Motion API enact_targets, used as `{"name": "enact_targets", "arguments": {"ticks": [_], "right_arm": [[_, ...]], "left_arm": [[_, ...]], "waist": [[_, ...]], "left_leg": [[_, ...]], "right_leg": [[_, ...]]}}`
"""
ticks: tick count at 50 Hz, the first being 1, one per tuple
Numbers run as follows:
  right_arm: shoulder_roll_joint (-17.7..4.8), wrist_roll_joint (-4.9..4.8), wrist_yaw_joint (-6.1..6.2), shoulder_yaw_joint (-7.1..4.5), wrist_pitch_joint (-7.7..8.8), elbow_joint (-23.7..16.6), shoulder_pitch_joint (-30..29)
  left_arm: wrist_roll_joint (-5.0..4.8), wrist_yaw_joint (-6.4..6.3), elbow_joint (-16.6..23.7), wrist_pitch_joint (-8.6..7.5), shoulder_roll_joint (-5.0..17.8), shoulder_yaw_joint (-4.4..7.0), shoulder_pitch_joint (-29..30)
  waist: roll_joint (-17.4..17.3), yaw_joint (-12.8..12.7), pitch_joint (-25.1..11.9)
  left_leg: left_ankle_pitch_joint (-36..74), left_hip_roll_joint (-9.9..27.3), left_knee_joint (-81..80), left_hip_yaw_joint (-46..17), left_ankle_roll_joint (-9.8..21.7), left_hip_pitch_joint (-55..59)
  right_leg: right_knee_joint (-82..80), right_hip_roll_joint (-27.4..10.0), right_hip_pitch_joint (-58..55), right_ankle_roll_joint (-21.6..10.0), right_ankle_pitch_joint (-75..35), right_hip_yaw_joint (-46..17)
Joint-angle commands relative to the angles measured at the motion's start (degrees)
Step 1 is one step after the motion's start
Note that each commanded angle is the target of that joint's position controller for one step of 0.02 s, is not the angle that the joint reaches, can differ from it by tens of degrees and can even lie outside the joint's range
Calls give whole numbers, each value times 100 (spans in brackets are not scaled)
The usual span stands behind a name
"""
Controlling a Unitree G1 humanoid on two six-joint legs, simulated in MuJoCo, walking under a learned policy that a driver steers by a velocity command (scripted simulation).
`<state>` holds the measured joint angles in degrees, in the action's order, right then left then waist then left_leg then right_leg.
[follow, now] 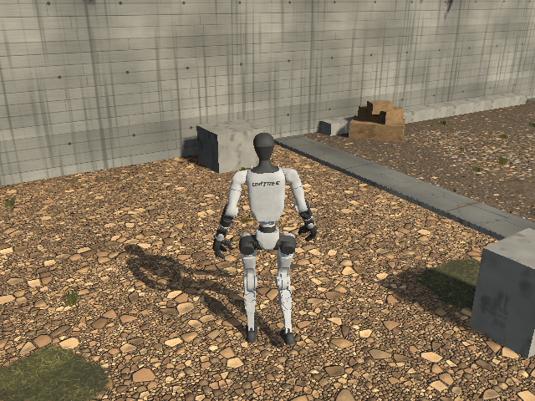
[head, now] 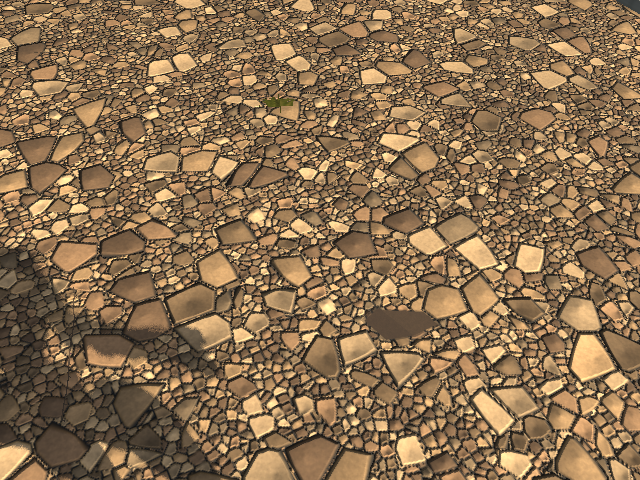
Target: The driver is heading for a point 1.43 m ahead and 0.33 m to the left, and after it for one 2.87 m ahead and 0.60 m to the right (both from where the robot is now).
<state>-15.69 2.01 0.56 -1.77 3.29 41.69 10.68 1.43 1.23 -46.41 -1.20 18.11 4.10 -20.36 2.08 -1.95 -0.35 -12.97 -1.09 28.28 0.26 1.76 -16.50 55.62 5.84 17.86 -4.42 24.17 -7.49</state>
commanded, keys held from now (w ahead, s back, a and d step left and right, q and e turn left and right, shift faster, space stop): w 0.50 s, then w+q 0.26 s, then q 0.24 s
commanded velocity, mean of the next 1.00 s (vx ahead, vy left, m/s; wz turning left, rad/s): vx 0.44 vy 0.00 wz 0.07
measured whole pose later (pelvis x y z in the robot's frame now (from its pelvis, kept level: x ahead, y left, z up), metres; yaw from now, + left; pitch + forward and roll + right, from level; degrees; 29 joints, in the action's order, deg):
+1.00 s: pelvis +0.50 -0.04 -0.02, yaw +8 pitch +0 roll +0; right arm -14.4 0.6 -0.9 -2.5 2.0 46.8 7.6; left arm 0.7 -1.7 -52.4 -3.2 12.6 1.1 -16.7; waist 0.1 -1.3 5.5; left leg -8.4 -6.0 32.0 4.4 8.2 -24.2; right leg 72.2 0.8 18.2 -0.2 26.4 2.9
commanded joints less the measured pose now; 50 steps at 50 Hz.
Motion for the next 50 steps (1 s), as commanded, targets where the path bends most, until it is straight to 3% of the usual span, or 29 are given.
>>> {"name": "enact_targets", "arguments": {"ticks": [1, 5, 10, 13, 16, 17, 18, 19, 20, 21, 22, 23, 25, 26, 29, 33, 39, 41, 43, 44, 45, 46, 47, 48, 49, 50], "right_arm": [[-580, -7, 9, -161, 100, -52, 544], [-606, -90, -85, -177, 281, 250, 962], [-538, -119, -115, -157, 262, 542, 1208], [-693, -128, -117, -189, 236, 747, 1473], [-853, -131, -97, -220, 167, 917, 1561], [-880, -149, -88, -220, 132, 968, 1553], [-802, -167, -80, -184, 107, 988, 1598], [-567, -165, -84, -96, 107, 795, 1564], [27, -253, -121, 9, 92, 617, 2111], [-700, -105, -57, -178, 42, 691, 1622], [-641, -138, -90, -189, 73, 580, 1273], [-496, -153, -116, -144, 99, 591, 1146], [-360, -37, -168, -122, -28, 726, 1290], [-275, -32, -206, -115, -95, 789, 1355], [-202, -39, -280, -133, -196, 726, 971], [-184, -65, -298, -133, -202, 487, 135], [14, -24, -365, 28, -136, 100, -963], [6, 7, -355, 35, -99, 85, -855], [-140, 47, -303, -24, -73, 310, -64], [-297, 74, -274, -97, -28, 494, 591], [-477, 146, -235, -188, 41, 681, 1250], [-1021, 130, -164, -331, 57, 712, 1518], [-1536, -24, -139, -483, -4, 593, 1435], [-1333, -276, -101, -511, -113, 463, 1210], [-1019, -289, -57, -426, -177, 370, 686], [-677, -257, -37, -334, -233, 351, 390]], "left_arm": [[92, 137, 361, -63, 323, 38, 206], [105, 204, 447, -30, 251, -13, 606], [123, 273, 778, -54, 5, -195, 1737], [83, 284, 887, -66, -37, -271, 2168], [90, 174, 797, -98, 122, -225, 1886], [113, 122, 600, -139, 193, -177, 1322], [172, 54, 279, -200, 364, -93, 460], [279, -32, 113, -238, 776, 25, -510], [240, -90, 81, -196, 1307, 145, -653], [-8, -87, 88, -161, 1002, 113, -402], [-35, -87, 88, -176, 694, 23, 81], [-16, -62, 85, -223, 416, -45, 350], [-39, -74, 9, -301, 164, -120, 538], [-29, -77, -40, -352, 135, -127, 480], [-61, -101, -248, -463, 223, -92, 213], [-47, -121, -439, -487, 108, -136, -54], [-49, -238, -748, -476, 121, -191, -449], [-45, -305, -825, -429, 218, -187, -483], [-44, -393, -820, -372, 394, -137, -324], [-42, -411, -779, -332, 465, -113, -218], [-105, -393, -699, -314, 507, -99, -29], [-95, -354, -475, -345, 196, -157, -166], [-257, -321, -286, -306, -74, -198, -776], [-50, -316, -325, -256, 266, -142, -440], [-73, -295, -166, -257, 226, -150, 25], [-24, -293, -136, -242, 211, -135, 227]], "waist": [[-857, 255, 416], [-878, 267, 281], [-824, 397, 416], [-880, 485, 453], [-829, 261, 358], [-726, -19, 57], [-526, -354, -467], [45, -729, -1172], [1419, -365, -1736], [451, -442, -1262], [297, -182, -500], [137, -27, -164], [255, 274, 28], [249, 319, 5], [167, 325, 255], [100, 186, 534], [6, -71, 753], [98, 8, 583], [339, 327, 124], [373, 577, -229], [200, 951, -564], [-667, 854, -1095], [-1507, 466, -2132], [-299, 612, -2125], [-275, 489, -1139], [3, 288, -441]], "left_leg": [[-1147, 1494, -1953, -1932, 549, 1185], [752, 1366, -1939, -1117, 714, 1431], [1789, 1212, -1997, -372, 772, 1342], [2175, 1298, -1915, -247, 716, 1225], [3594, 1486, -1306, -199, 641, 1531], [4329, 1380, -553, -34, 560, 1586], [4248, 1137, 540, 194, 449, 1226], [2353, 898, 2191, 378, 342, 183], [-1692, -111, 4081, 422, 147, -1634], [-1495, 114, 4446, -289, 242, -2088], [-942, 360, 4309, -316, 292, -2181], [-616, 528, 3999, -272, 277, -1970], [-425, 683, 3599, -196, 165, -1458], [-373, 642, 3567, -175, 128, -1328], [49, 611, 3389, -248, 59, -1731], [893, 516, 2678, -276, 0, -2302], [1455, 339, 1019, 472, 164, -2053], [1153, 50, 680, 766, 308, -1629], [712, -335, 617, 912, 514, -829], [789, -430, 361, 762, 668, -153], [1623, -316, -325, 496, 865, 789], [4263, 1021, 180, -879, 1251, 2199], [7010, 2547, 301, -3287, 2554, 3795], [6028, 2281, -76, -2825, 2495, 3255], [5009, 2003, -452, -2334, 2280, 2273], [4362, 1647, -789, -1995, 1946, 1433]], "right_leg": [[596, -530, 1887, 49, -596, 37], [500, -467, 2143, 193, -1102, 61], [-999, -690, 2017, 362, -1751, 695], [-1856, -700, 1282, 230, -1766, 1097], [-2321, -479, 560, -65, -1455, 1229], [-2639, -312, -151, -187, -1496, 1285], [-2818, -274, -1335, -332, -1539, 1241], [-3026, -1545, -2688, -602, -569, -138], [-3715, -3089, -3765, -1249, -272, -2965], [-3904, -2825, -3267, -1167, -407, -2990], [-3952, -2552, -2577, -1034, -949, -2032], [-4117, -2271, -1962, -911, -1709, -1426], [-4369, -1835, -1297, -689, -2345, -646], [-4466, -1808, -1194, -687, -2592, -438], [-4804, -1763, -1154, -636, -2797, 87], [-4967, -1658, -1320, -447, -3144, 706], [-4699, -1700, -1905, -241, -4583, 1437], [-4040, -1709, -2218, -117, -6208, 1636], [-2860, -1714, -2326, 12, -7567, 1728], [-1914, -1713, -2180, 35, -7335, 1722], [-589, -1498, -1659, 117, -6066, 1829], [1285, -935, -233, 273, -1989, 1917], [3191, -11, 1474, 461, 1333, 1101], [3136, -480, 1646, 450, 597, 425], [2781, -670, 1774, 474, 176, 467], [2267, -828, 1710, 514, 6, 504]]}}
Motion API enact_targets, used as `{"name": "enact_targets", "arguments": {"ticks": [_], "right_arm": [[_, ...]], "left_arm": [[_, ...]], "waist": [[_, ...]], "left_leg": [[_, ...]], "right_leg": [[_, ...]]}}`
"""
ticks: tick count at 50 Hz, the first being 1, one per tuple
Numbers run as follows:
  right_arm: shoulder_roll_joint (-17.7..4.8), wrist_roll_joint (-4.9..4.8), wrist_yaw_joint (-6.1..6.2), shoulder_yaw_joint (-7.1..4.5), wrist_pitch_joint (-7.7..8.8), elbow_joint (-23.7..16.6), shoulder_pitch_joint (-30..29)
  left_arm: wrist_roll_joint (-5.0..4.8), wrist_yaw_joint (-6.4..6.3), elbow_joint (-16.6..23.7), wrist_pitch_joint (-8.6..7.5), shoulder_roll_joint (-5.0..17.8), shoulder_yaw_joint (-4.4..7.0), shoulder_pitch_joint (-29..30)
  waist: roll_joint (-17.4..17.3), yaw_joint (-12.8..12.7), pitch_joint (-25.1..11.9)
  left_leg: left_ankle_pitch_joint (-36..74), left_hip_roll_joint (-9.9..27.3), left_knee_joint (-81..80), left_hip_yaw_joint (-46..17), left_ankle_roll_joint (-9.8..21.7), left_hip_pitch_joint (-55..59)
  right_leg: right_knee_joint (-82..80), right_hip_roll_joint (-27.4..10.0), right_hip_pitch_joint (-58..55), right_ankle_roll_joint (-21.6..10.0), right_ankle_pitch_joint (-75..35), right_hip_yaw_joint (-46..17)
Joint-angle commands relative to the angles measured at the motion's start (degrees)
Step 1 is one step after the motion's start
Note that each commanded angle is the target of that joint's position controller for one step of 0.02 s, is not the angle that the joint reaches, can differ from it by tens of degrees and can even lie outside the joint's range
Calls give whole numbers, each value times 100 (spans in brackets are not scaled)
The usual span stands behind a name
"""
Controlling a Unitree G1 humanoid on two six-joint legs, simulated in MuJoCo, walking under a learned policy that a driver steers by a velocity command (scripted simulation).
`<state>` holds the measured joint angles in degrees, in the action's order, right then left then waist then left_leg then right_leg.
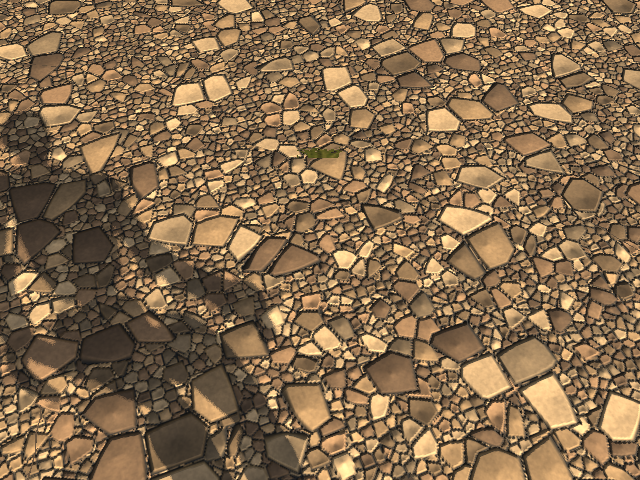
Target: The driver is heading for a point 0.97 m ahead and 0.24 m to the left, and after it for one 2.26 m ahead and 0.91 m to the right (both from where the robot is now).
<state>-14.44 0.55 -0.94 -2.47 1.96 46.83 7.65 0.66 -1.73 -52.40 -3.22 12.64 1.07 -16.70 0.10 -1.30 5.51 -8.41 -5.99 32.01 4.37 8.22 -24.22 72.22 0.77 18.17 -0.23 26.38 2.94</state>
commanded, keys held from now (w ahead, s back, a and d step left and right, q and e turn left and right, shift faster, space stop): q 0.48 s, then w+q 0.34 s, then w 0.06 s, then no key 0.12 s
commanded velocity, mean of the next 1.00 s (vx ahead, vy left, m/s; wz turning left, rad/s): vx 0.19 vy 0.00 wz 0.54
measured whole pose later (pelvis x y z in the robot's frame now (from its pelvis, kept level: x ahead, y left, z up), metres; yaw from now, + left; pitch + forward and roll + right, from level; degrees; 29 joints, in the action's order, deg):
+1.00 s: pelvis +0.19 +0.01 +0.01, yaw +34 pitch +2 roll +0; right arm -15.1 2.5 -4.0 -2.6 -0.6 42.6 3.2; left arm 1.1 -0.3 -51.8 -3.5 13.8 2.2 -25.5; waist -1.4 -4.7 2.7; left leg -11.7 0.1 37.1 1.5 2.0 -29.3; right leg 16.9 -1.7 -3.2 0.5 21.3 9.0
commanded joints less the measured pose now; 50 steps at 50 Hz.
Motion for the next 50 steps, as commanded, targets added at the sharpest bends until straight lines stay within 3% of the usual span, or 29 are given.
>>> {"name": "enact_targets", "arguments": {"ticks": [1, 3, 5, 11, 15, 19, 22, 24, 25, 26, 27, 28, 29, 30, 31, 32, 35, 39, 44, 48, 50], "right_arm": [[-656, -128, 135, -224, -122, -177, 585], [-681, -49, 108, -222, -105, -155, 607], [-896, 5, 80, -292, -75, -183, 616], [-1017, 8, 135, -372, -243, -289, 848], [-1047, 48, 168, -413, -319, -332, 1016], [-1091, 96, 155, -445, -358, -391, 1015], [-1128, 91, 122, -462, -392, -440, 860], [-1109, 33, 111, -457, -421, -486, 614], [-1031, -30, 121, -435, -426, -529, 511], [-585, -56, 118, -331, -411, -586, 815], [-649, 4, 151, -340, -386, -638, 867], [-1100, 195, 137, -420, -365, -651, 633], [-1157, 202, 71, -456, -348, -595, 586], [-1062, 199, 0, -441, -357, -506, 673], [-1002, 203, -74, -429, -373, -423, 803], [-956, 196, -139, -408, -374, -393, 815], [-820, 157, -247, -344, -354, -513, 399], [-744, 153, -317, -304, -352, -612, -48], [-467, 169, -361, -173, -273, -778, -602], [-237, 194, -319, -25, -183, -867, -844], [-332, 192, -229, -42, -115, -691, -318]], "left_arm": [[128, 10, 511, 59, 760, 183, -78], [176, 9, 512, 304, 598, 167, -269], [141, 7, 571, 388, 522, 161, -287], [119, -31, 925, 533, 726, 243, 577], [72, -64, 1089, 532, 756, 237, 955], [-16, -91, 1188, 450, 772, 199, 1035], [-93, -111, 1213, 369, 817, 178, 825], [-111, -140, 1146, 308, 816, 168, 424], [-45, -166, 1082, 254, 903, 191, 124], [54, -208, 1146, 244, 1333, 268, 228], [121, -183, 1350, 287, 1749, 339, 545], [188, -143, 1268, 314, 1582, 345, 512], [125, -107, 1284, 305, 1207, 253, 613], [86, -83, 1283, 279, 1065, 217, 694], [68, -85, 1299, 246, 1046, 211, 700], [64, -78, 1279, 197, 1002, 201, 569], [73, 18, 1087, 49, 1053, 266, 30], [72, 75, 867, -58, 1065, 330, -424], [86, 133, 583, -150, 957, 324, -760], [45, 143, 324, -104, 978, 298, -859], [-10, 114, 180, -61, 1059, 294, -914]], "waist": [[186, 97, -753], [40, -52, -805], [-57, -96, -1008], [-476, 226, -954], [-596, 386, -816], [-678, 406, -823], [-752, 299, -878], [-707, 39, -854], [-485, -118, -938], [691, 130, -1010], [1293, 126, -759], [886, 133, -472], [653, 193, -293], [670, 243, -137], [827, 273, -204], [839, 204, -220], [637, -24, -208], [629, -217, -83], [593, -312, 61], [831, -238, 2], [926, 27, -358]], "left_leg": [[3722, 1868, -1318, -2136, 1097, 1662], [3711, 1562, -1398, -1835, 890, 1075], [3663, 1402, -1362, -1742, 785, 976], [1113, 1234, -1543, -2409, 402, 1211], [292, 1277, -1515, -2956, 417, 1532], [956, 1279, -1249, -3295, 456, 1636], [1737, 1240, -1043, -3578, 393, 1612], [1567, 1018, -871, -3610, 115, 1326], [323, 724, -661, -3445, -144, 851], [-1967, 65, 342, -2593, -489, 61], [-2566, -699, 1475, -1437, -600, -1112], [-2109, -69, 2092, -1395, -618, -1179], [-1738, 63, 2333, -1393, -647, -1160], [-1414, 96, 2570, -1320, -730, -1222], [-1191, 140, 2853, -1198, -800, -1278], [-1052, 206, 3048, -1110, -850, -1386], [-684, 386, 3142, -1032, -945, -1765], [-418, 571, 2786, -941, -1009, -2107], [-194, 667, 1755, -730, -894, -1949], [-454, 461, 466, 86, -636, -598], [-202, 196, -40, 143, -368, 357]], "right_leg": [[191, -409, 1469, 156, -290, -559], [-261, -353, 950, 255, -419, -479], [-570, -302, 896, 318, -620, -448], [-1405, -324, 1488, 435, -1006, -633], [-1974, -213, 1638, 399, -815, -788], [-2600, 45, 1180, 248, -451, -823], [-3325, 233, 534, 105, -254, -827], [-4511, 276, -299, 17, -714, -781], [-5439, 49, -1061, -54, -1061, -905], [-6088, -1183, -1717, -352, -273, -2136], [-6421, -2216, -1699, -863, 540, -3615], [-6311, -2256, -1201, -1113, 611, -3441], [-6329, -1905, -1075, -1021, 688, -2997], [-6374, -1565, -1085, -861, 453, -2480], [-6383, -1359, -1257, -763, 199, -2127], [-6389, -1287, -1391, -763, -147, -1863], [-6400, -1330, -1829, -777, -787, -1468], [-6468, -1426, -2189, -798, -1262, -1078], [-6400, -1513, -2220, -882, -2211, -575], [-5625, -1382, -1780, -771, -4973, 103], [-4857, -1369, -1780, -662, -6391, 133]]}}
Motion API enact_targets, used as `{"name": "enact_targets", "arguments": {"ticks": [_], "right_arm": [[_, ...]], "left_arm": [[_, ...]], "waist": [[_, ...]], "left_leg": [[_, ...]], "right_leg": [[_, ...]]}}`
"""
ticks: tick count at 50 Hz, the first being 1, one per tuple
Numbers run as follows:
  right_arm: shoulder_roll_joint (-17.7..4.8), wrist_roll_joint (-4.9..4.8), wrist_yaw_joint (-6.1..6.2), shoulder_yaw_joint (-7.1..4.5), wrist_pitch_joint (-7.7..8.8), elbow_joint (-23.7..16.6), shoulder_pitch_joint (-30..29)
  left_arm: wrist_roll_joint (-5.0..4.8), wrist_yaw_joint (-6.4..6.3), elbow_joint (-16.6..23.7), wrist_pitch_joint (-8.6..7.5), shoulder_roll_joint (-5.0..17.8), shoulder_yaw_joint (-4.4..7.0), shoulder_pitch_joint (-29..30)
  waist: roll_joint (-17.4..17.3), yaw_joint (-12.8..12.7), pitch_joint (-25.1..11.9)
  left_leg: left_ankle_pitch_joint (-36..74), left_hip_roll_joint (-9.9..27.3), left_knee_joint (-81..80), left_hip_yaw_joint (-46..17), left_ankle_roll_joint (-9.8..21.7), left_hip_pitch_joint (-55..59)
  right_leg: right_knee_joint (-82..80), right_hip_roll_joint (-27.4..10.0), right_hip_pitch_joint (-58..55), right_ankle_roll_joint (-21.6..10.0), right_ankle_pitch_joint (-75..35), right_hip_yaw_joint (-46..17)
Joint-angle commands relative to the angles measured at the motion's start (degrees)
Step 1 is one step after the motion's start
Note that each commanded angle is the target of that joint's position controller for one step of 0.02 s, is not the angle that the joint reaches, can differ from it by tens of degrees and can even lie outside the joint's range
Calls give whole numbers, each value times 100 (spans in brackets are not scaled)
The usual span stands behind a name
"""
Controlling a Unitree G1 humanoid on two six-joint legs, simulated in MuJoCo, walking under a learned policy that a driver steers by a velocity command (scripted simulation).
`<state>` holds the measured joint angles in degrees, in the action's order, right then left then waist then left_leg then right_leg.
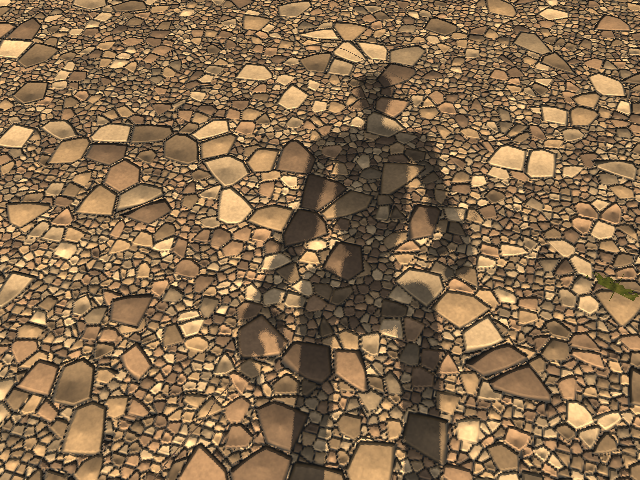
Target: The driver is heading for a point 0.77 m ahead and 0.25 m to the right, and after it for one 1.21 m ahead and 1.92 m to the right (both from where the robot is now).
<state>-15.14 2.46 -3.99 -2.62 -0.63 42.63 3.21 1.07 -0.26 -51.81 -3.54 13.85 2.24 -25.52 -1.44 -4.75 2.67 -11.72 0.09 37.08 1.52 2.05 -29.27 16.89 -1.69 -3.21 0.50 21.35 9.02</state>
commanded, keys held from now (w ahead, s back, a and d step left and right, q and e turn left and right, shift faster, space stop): no key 0.24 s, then e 0.76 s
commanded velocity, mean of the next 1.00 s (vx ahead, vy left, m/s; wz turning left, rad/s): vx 0.06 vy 0.00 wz -0.25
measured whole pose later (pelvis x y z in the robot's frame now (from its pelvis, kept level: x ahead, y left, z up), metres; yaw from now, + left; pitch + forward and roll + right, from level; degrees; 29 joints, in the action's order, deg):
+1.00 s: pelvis +0.09 +0.02 +0.01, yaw -21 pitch +1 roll +1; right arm -16.0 0.5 2.1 -2.7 -2.8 46.7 7.3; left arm 0.9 -0.6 -47.6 2.4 16.6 4.6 -14.0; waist -0.4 -1.7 4.0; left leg -23.1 -1.1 47.3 -3.3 -2.5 -24.2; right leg 25.0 6.5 13.2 -3.8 12.1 -9.9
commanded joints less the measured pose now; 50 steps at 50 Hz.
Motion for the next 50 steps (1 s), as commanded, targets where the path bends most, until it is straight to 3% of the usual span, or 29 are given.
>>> {"name": "enact_targets", "arguments": {"ticks": [1, 2, 3, 4, 5, 6, 7, 8, 9, 11, 14, 17, 19, 22, 25, 27, 29, 30, 31, 32, 33, 34, 36, 39, 44, 50], "right_arm": [[-355, 49, 140, -67, 228, 14, 928], [-618, 147, 212, -133, 302, 245, 1605], [-1251, 193, 296, -240, 334, 259, 2043], [-1365, -221, 380, -332, 267, 336, 2281], [-1062, -307, 411, -233, 250, 317, 1735], [-597, -277, 435, -79, 264, 273, 1204], [-319, -248, 457, 25, 273, 269, 878], [-224, -261, 484, 74, 280, 300, 727], [-206, -222, 485, 99, 295, 316, 623], [-295, -180, 470, 101, 370, 419, 690], [-221, -136, 483, 155, 396, 565, 680], [-414, -107, 554, 99, 310, 663, 794], [-548, -122, 608, 29, 224, 691, 910], [-599, -121, 683, -41, 130, 737, 1090], [-663, -116, 728, -102, 87, 757, 1123], [-731, -129, 743, -143, 53, 761, 1060], [-817, -149, 742, -195, -1, 780, 1000], [-715, -140, 716, -188, -15, 743, 1053], [-290, -164, 690, -95, -31, 453, 1024], [-387, -143, 747, -99, -118, 362, 499], [-411, -135, 718, -105, -170, 404, 633], [-416, -172, 685, -116, -167, 454, 685], [-608, -106, 633, -171, -139, 477, 755], [-543, -133, 581, -162, -150, 411, 746], [-544, -170, 612, -134, -188, 182, 417], [-585, -218, 630, -94, -123, -32, 330]], "left_arm": [[-104, -46, 107, -12, 948, 161, 91], [-129, -44, 180, -33, 828, 100, 102], [-221, 19, 489, -32, 51, -115, -297], [-175, -75, 246, 102, 665, 69, -444], [-161, -78, 277, 163, 724, 102, -130], [-134, -59, 288, 155, 496, 23, 150], [-72, -55, 224, 187, 462, 26, 210], [27, -41, 150, 268, 473, 40, 90], [69, -24, 17, 343, 378, 27, -111], [48, -5, -95, 429, 255, 24, -234], [46, -41, -196, 551, 159, 9, -7], [51, -82, -64, 618, 306, 48, 627], [44, -80, 38, 612, 374, 74, 899], [32, -73, 141, 571, 316, 76, 1081], [-14, -78, 219, 537, 247, 75, 1094], [-46, -74, 249, 508, 203, 78, 1001], [-45, -62, 269, 447, 227, 84, 845], [15, -75, 300, 409, 555, 158, 819], [48, -93, 426, 383, 1325, 343, 789], [15, -78, 297, 421, 1350, 390, 404], [-32, -91, 289, 441, 1174, 366, 430], [-67, -105, 367, 475, 1020, 338, 807], [-96, -120, 551, 526, 866, 306, 1270], [-111, -79, 553, 492, 941, 344, 1048], [-50, -92, 551, 507, 1123, 416, 798], [4, -33, 712, 567, 1280, 480, 1055]], "waist": [[866, 791, -498], [580, 1064, -1019], [-944, 928, -2053], [-689, 1061, -2676], [-377, 822, -1951], [-361, 671, -1158], [-268, 479, -694], [-357, 308, -517], [-340, 193, -558], [-280, 100, -697], [-390, 123, -575], [-534, 340, -290], [-443, 436, -161], [-262, 526, -103], [-232, 546, -270], [-261, 482, -409], [-186, 312, -426], [328, 349, -393], [1605, 487, -362], [1360, 73, -147], [746, 267, -147], [553, 428, -57], [662, 565, -168], [543, 473, -501], [786, 271, -438], [884, 275, -489]], "left_leg": [[838, -494, -1168, 346, 397, 1865], [1587, 21, -1303, -124, 503, 3138], [4341, 2232, -832, -2414, 1239, 5193], [5615, 2551, -1019, -3004, 1746, 4755], [5441, 2170, -1162, -2127, 1644, 4102], [5061, 1867, -1446, -1650, 1461, 3325], [4675, 1548, -1686, -1333, 1193, 2791], [4485, 1309, -1873, -1063, 1037, 2327], [4478, 1189, -1951, -827, 972, 2014], [4470, 1111, -2029, -655, 968, 1803], [3037, 1079, -2287, -515, 882, 1510], [1210, 1136, -2469, -626, 877, 1373], [641, 1317, -2471, -807, 1024, 1499], [823, 1569, -2284, -944, 1235, 1849], [1734, 1701, -1947, -864, 1284, 2207], [2258, 1686, -1622, -675, 1174, 2320], [1922, 1497, -1132, -310, 771, 2022], [1123, 1143, -450, 45, 385, 1589], [-1154, 155, 714, 659, -120, 255], [-2460, -276, 1758, 197, -223, -260], [-2176, -116, 2294, -168, -271, -286], [-1723, -42, 2375, -288, -299, -340], [-1222, -8, 2373, -313, -375, -401], [-1042, -44, 2347, -297, -492, -359], [-1121, -56, 1589, -370, -537, -364], [-1184, -230, 795, -461, -399, 386]], "right_leg": [[1535, -960, 566, -578, -5770, -293], [2461, -796, 1338, -407, -4421, -183], [4445, -110, 3126, -132, 443, -22], [5345, 229, 2930, -140, 1292, -809], [5458, -22, 3032, -169, 1029, -1150], [5141, -148, 3153, -174, 801, -1117], [4753, -278, 3047, -161, 555, -1105], [4457, -305, 2714, -115, 325, -1054], [4322, -221, 2332, -81, 129, -980], [4015, -115, 1983, -22, -73, -924], [3272, -110, 1821, 7, -231, -968], [2853, -34, 1949, -62, -233, -931], [2873, -26, 2232, -114, -51, -905], [2869, -29, 2545, -177, 357, -842], [2612, 33, 2493, -238, 562, -720], [2121, 120, 2219, -304, 410, -605], [895, 172, 1597, -433, -583, -674], [199, -232, 1262, -599, -1076, -1439], [42, -1741, 704, -1209, -3267, -3480], [44, -2089, 842, -1958, -4461, -3665], [127, -1766, 869, -2009, -4421, -3216], [137, -1368, 936, -1782, -4043, -2826], [214, -930, 755, -1472, -4096, -2477], [348, -831, 462, -1471, -4436, -2473], [387, -816, 434, -1492, -3851, -2937], [507, -713, 961, -1398, -3505, -3489]]}}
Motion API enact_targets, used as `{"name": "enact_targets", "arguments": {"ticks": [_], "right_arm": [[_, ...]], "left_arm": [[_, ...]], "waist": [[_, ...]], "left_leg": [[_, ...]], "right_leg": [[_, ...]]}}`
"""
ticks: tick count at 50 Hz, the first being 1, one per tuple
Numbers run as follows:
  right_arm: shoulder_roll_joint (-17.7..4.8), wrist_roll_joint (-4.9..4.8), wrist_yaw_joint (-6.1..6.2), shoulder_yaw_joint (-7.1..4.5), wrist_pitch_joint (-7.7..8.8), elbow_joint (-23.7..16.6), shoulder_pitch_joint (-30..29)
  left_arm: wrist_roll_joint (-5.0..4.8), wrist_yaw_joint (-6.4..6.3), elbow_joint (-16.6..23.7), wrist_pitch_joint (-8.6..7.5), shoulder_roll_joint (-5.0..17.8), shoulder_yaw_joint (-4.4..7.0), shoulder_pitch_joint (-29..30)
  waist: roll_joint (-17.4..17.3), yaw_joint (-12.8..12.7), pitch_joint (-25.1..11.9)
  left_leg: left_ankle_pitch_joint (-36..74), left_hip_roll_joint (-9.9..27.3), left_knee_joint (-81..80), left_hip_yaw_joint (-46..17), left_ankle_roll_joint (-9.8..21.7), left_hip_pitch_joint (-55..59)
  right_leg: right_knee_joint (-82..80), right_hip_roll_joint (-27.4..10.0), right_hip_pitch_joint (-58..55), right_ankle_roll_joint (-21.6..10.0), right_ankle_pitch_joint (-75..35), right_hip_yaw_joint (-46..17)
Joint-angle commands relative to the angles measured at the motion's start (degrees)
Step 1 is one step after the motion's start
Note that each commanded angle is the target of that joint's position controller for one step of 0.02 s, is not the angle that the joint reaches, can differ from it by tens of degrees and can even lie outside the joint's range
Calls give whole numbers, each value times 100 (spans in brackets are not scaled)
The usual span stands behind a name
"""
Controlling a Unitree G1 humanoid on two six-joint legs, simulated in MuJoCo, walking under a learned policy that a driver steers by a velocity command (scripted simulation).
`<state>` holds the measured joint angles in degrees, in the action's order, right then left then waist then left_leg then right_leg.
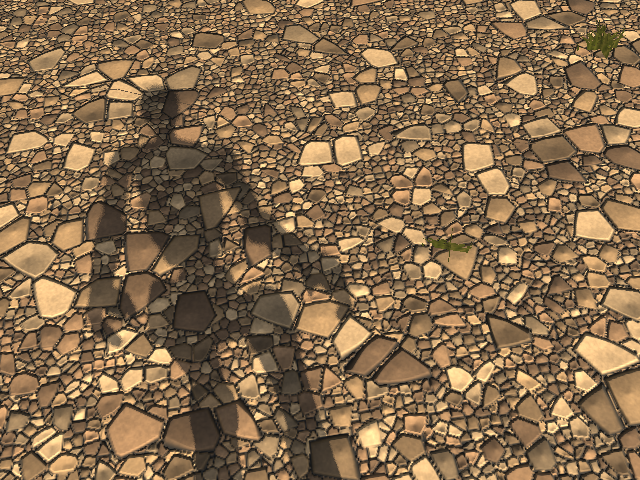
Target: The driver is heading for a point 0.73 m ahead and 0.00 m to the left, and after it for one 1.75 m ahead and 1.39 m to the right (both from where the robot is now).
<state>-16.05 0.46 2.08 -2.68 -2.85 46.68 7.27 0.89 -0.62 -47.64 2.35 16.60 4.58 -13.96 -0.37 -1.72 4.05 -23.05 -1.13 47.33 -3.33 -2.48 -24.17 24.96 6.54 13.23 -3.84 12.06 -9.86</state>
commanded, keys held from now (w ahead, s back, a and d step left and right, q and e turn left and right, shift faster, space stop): e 0.24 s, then w+e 0.10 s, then w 0.46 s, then w+q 0.20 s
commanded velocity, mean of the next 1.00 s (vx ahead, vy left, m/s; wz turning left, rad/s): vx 0.27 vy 0.00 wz -0.29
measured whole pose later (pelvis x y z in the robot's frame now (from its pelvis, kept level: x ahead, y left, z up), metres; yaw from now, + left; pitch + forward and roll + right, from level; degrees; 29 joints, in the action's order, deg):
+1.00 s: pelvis +0.19 -0.07 -0.01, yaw -14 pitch +1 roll -1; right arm -15.0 1.8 -3.3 -2.2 0.8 46.5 7.7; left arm 1.2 -0.1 -55.6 -4.8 13.2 0.8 -23.9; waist -2.3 -1.8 2.3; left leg -3.6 2.3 42.7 2.7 2.8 -37.6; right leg 7.0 4.5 -9.4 -3.8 17.5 4.2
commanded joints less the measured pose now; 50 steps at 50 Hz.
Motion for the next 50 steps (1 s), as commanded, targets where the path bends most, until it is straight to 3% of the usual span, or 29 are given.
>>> {"name": "enact_targets", "arguments": {"ticks": [1, 3, 5, 6, 7, 8, 9, 10, 11, 12, 14, 16, 19, 23, 27, 28, 30, 31, 32, 33, 34, 35, 36, 37, 40, 44, 47, 50], "right_arm": [[-507, -30, 29, -84, 119, -460, -32], [-526, -61, 45, -76, 171, -475, 179], [-506, -32, 94, -73, 253, -385, 653], [-874, 53, 156, -149, 299, -389, 729], [-1362, 55, 177, -201, 273, -608, 361], [-1367, 84, 122, -226, 213, -598, 405], [-969, 69, 79, -121, 207, -668, 218], [-717, 48, 53, -54, 208, -722, -86], [-633, 79, 54, -24, 202, -801, -256], [-635, 85, 82, -22, 215, -817, -226], [-678, 118, 44, -55, 244, -728, 210], [-795, 100, 24, -118, 294, -610, 580], [-868, 112, -10, -182, 423, -417, 1003], [-820, 126, -122, -199, 582, -246, 1111], [-900, 144, -251, -243, 609, -45, 1262], [-926, 123, -278, -257, 588, 7, 1287], [-856, 31, -298, -240, 533, 66, 1187], [-569, 64, -305, -141, 541, 26, 1137], [8, 61, -359, 43, 565, -330, 866], [-438, 148, -324, -80, 543, -425, 683], [-728, 140, -342, -165, 528, -351, 670], [-669, 72, -419, -160, 561, -239, 798], [-617, 50, -451, -153, 574, -131, 932], [-590, 122, -466, -150, 545, -46, 995], [-416, 195, -497, -117, 465, -33, 867], [-264, 120, -513, -64, 431, -256, 120], [-124, 104, -538, 18, 451, -406, -330], [-81, 141, -546, 74, 463, -572, -675]], "left_arm": [[24, 17, 319, -13, 1021, 253, -26], [11, 42, 366, 6, 1043, 266, 175], [-74, 44, 447, 31, 982, 247, 528], [-103, 42, 510, 9, 693, 169, 399], [-93, 19, 534, -17, 237, 67, -175], [56, -27, 432, 17, 816, 202, -145], [69, -13, 367, 44, 968, 262, -81], [72, 41, 283, 81, 914, 272, -77], [47, 118, 236, 125, 870, 267, -152], [31, 195, 218, 155, 830, 254, -204], [29, 299, 274, 159, 788, 206, -27], [78, 394, 420, 155, 782, 177, 371], [113, 460, 506, 108, 633, 116, 659], [131, 463, 499, -25, 406, 2, 746], [106, 440, 566, -158, 301, -123, 984], [96, 418, 541, -200, 295, -140, 898], [147, 341, 222, -317, 293, -147, 81], [179, 273, -60, -392, 522, -70, -677], [266, 181, -104, -447, 1130, 52, -1397], [102, 120, -140, -449, 1552, 160, -1346], [64, 113, -59, -454, 1160, 57, -890], [54, 128, 25, -491, 806, -53, -518], [50, 127, 63, -530, 621, -107, -322], [31, 108, 50, -581, 517, -145, -293], [-30, 114, -148, -700, 493, -160, -581], [24, 90, -394, -740, 384, -201, -921], [44, 59, -490, -777, 355, -235, -899], [30, -14, -640, -805, 402, -258, -1006]], "waist": [[805, -4, -638], [850, 114, -659], [713, 462, -614], [-2, 368, -649], [-1244, -5, -734], [-1060, 136, -732], [-613, 20, -467], [-494, -74, -201], [-653, -139, -211], [-852, -109, -237], [-871, 129, -378], [-884, 360, -256], [-715, 519, -125], [-679, 479, -57], [-796, 477, 75], [-756, 393, 93], [-399, -85, -42], [119, -403, -451], [1526, -709, -916], [1426, -618, -368], [734, -346, 75], [630, -117, 177], [609, 45, 161], [625, 116, 111], [529, 182, -19], [470, 42, 243], [492, 8, 372], [402, -25, 412]], "left_leg": [[-73, -148, -427, 7, 88, 52], [-2, -222, -1051, -23, 166, 559], [922, -182, -2639, 7, 232, 1592], [832, 686, -3348, -789, 403, 2161], [1540, 2210, -3537, -2364, 862, 2626], [1976, 2497, -3375, -2508, 1463, 1847], [1968, 2204, -3391, -2067, 1500, 1524], [1921, 1786, -3368, -1424, 1352, 1250], [1968, 1448, -3326, -941, 1201, 1303], [2341, 1317, -3256, -648, 1205, 1429], [1089, 1279, -3459, -554, 1212, 1856], [35, 1455, -3740, -756, 1257, 2256], [-313, 1644, -3940, -847, 1326, 2567], [-220, 1675, -4037, -548, 1362, 2350], [-56, 1617, -3944, -191, 1383, 1597], [77, 1627, -3850, -146, 1387, 1391], [435, 1420, -3089, 206, 1250, 586], [520, 1105, -2135, 570, 1074, 41], [-486, 447, -96, 1232, 715, -1093], [-924, 63, 906, 776, 716, -1997], [-476, 457, 1302, 304, 787, -2080], [66, 568, 1256, 214, 783, -1908], [437, 664, 1123, 245, 719, -1698], [678, 697, 1104, 316, 632, -1537], [1075, 666, 1240, 478, 429, -1551], [1527, 515, 780, 398, 323, -1945], [2022, 339, -167, 516, 432, -1574], [2088, 229, -957, 846, 702, -1134]], "right_leg": [[-267, -1511, -618, -918, -2611, -1712], [-182, -1419, -442, -755, -2585, -1909], [95, -1043, 92, -316, -1740, -1847], [734, -607, 674, 30, -407, -1387], [1930, 338, 1583, 314, 1905, -179], [2921, 165, 1553, 363, 2339, 196], [3448, -53, 1459, 373, 1998, 135], [3765, -142, 1426, 405, 1608, 199], [4000, -163, 1436, 467, 1318, 305], [4184, -176, 1525, 550, 1188, 416], [4049, -301, 1801, 617, 935, 570], [3701, -418, 2183, 660, 851, 623], [3123, -483, 2347, 627, 774, 552], [2172, -578, 1886, 436, 739, 715], [1005, -577, 775, 156, 1046, 1241], [661, -535, 394, 66, 850, 1351], [-206, -353, -1093, -88, 255, 1471], [-421, -666, -2167, -156, 556, 961], [-1320, -2400, -3012, -517, 2400, -1453], [-1794, -2969, -2341, -1072, 2739, -2786], [-1640, -2685, -2010, -1046, 2487, -2122], [-1657, -2329, -1702, -874, 1881, -1559], [-1754, -2045, -1584, -713, 1145, -1031], [-1793, -1872, -1524, -642, 478, -674], [-1713, -1715, -1517, -711, -1375, -75], [-1830, -1696, -1473, -671, -2230, 587], [-1917, -1651, -1317, -543, -2535, 1070], [-1858, -1842, -1589, -454, -3306, 1312]]}}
